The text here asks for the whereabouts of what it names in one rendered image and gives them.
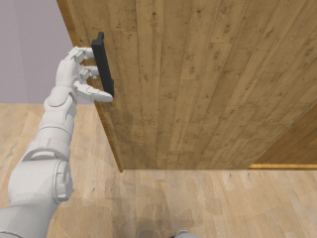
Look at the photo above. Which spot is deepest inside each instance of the robot left upper arm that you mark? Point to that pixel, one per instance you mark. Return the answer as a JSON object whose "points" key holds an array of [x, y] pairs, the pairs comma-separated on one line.
{"points": [[37, 188]]}

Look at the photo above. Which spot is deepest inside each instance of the handle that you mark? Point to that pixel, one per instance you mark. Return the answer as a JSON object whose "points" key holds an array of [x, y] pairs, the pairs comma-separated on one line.
{"points": [[99, 52]]}

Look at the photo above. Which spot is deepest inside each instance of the robot left forearm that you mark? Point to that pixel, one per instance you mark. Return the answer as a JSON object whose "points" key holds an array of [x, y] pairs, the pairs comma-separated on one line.
{"points": [[55, 131]]}

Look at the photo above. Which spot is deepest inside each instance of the wardrobe door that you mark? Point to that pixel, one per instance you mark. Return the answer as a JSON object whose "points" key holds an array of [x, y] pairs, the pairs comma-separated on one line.
{"points": [[201, 85], [298, 146]]}

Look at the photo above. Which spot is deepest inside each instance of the robot left hand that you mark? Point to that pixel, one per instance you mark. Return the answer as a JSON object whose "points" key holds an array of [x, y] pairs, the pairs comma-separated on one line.
{"points": [[68, 75]]}

